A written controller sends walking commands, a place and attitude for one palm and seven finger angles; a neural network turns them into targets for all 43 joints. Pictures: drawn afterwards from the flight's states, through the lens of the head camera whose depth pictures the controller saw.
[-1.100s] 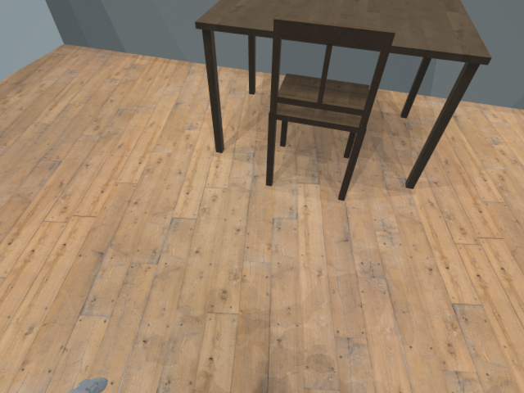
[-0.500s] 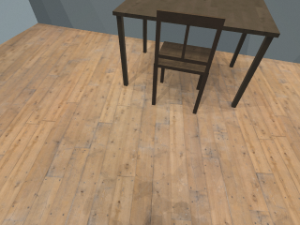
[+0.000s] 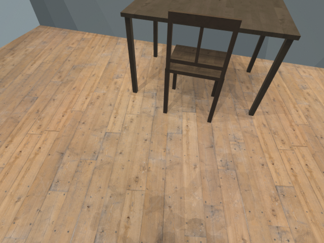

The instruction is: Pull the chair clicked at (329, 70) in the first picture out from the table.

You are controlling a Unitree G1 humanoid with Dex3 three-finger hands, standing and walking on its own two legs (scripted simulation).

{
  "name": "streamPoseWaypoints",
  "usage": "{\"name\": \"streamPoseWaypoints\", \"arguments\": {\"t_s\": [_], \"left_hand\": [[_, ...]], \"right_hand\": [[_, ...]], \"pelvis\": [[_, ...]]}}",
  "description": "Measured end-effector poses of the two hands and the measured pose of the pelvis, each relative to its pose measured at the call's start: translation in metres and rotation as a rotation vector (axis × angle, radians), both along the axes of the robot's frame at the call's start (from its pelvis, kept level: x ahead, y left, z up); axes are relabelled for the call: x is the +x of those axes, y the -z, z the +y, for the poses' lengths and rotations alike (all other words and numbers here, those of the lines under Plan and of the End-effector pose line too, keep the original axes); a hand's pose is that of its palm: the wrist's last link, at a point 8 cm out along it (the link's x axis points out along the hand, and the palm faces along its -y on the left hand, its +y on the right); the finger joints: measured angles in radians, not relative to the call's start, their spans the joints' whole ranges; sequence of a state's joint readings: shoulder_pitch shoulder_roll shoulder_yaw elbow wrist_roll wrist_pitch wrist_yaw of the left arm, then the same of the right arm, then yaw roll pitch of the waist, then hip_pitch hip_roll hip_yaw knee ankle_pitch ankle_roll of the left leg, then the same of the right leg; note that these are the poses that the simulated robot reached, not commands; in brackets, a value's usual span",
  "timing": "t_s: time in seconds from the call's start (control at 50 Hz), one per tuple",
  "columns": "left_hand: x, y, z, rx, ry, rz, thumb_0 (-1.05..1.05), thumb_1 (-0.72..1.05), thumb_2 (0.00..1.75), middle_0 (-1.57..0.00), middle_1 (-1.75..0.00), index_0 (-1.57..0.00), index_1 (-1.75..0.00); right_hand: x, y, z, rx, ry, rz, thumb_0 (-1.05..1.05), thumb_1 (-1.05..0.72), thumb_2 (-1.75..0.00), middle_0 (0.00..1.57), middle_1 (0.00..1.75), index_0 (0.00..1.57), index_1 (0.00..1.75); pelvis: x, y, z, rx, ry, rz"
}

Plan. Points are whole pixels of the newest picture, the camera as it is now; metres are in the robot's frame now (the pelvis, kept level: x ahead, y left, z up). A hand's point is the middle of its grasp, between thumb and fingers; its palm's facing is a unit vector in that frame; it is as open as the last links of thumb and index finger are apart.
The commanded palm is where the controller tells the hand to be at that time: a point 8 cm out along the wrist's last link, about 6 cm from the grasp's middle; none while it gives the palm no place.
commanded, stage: look at it before walking up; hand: left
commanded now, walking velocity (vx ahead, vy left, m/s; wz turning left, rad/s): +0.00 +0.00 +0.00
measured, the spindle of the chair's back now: (199, 45) +1.26 -0.17 -0.11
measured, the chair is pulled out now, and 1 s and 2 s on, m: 0.00 0.00 0.00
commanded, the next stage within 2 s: walk to a spot facing it in 0.34 s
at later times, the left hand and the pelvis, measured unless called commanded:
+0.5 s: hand out of the picture +0.08 +0.24 -0.16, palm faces -0.02 -0.95 -0.32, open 7.4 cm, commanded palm none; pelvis +0.01 +0.00 +0.00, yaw +0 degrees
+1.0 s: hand out of the picture +0.13 +0.12 -0.17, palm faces -0.16 -0.97 -0.19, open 7.3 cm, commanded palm none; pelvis +0.13 -0.06 -0.01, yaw -13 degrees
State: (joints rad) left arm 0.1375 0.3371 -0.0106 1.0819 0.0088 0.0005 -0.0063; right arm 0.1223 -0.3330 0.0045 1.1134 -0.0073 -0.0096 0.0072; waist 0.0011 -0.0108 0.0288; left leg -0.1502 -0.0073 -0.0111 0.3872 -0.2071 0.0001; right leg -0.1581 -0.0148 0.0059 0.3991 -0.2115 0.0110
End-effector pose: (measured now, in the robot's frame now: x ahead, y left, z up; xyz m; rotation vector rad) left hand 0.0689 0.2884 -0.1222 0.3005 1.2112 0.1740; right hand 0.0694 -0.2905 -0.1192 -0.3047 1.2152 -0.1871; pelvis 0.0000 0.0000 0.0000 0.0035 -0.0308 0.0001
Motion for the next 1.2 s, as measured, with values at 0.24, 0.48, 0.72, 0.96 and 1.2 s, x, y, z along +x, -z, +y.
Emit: {"name": "streamPoseWaypoints", "arguments": {"t_s": [0.24, 0.48, 0.72, 0.96, 1.2], "left_hand": [[-0.002, 0.001, 0.002, 0.002, -0.008, 0.016, 0.00, 0.91, 0.89, -0.20, -0.30, -0.20, -0.30], [0.002, -0.001, 0.002, 0.006, -0.011, 0.016, 0.00, 0.91, 0.90, -0.20, -0.30, -0.20, -0.30], [0.000, 0.024, -0.041, -0.080, 0.030, 0.163, 0.00, 0.91, 0.90, -0.20, -0.30, -0.20, -0.30], [0.060, 0.023, -0.108, -0.111, 0.062, 0.157, 0.00, 0.91, 0.90, -0.20, -0.30, -0.20, -0.30], [0.136, 0.030, -0.112, -0.137, 0.093, 0.294, 0.00, 0.91, 0.90, -0.20, -0.30, -0.20, -0.30]], "right_hand": [[0.007, -0.001, 0.000, -0.004, -0.002, 0.000, 0.00, -0.91, -0.90, 0.20, 0.30, 0.20, 0.29], [0.016, -0.002, 0.000, -0.004, -0.007, -0.008, 0.00, -0.91, -0.90, 0.20, 0.30, 0.20, 0.29], [-0.016, 0.026, 0.018, 0.086, 0.144, 0.031, 0.00, -0.91, -0.90, 0.20, 0.30, 0.20, 0.29], [0.004, 0.033, -0.011, 0.128, 0.255, 0.140, 0.01, -0.91, -0.90, 0.20, 0.30, 0.20, 0.29], [0.199, 0.018, -0.005, 0.137, 0.243, -0.125, 0.01, -0.91, -0.90, 0.20, 0.30, 0.20, 0.29]], "pelvis": [[0.004, -0.001, 0.001, 0.000, 0.000, 0.001], [0.009, -0.001, 0.000, 0.000, 0.002, 0.002], [0.044, 0.012, -0.012, 0.015, 0.131, 0.022], [0.112, 0.011, -0.054, 0.003, 0.209, 0.025], [0.224, 0.012, -0.046, -0.021, 0.286, 0.048]]}}
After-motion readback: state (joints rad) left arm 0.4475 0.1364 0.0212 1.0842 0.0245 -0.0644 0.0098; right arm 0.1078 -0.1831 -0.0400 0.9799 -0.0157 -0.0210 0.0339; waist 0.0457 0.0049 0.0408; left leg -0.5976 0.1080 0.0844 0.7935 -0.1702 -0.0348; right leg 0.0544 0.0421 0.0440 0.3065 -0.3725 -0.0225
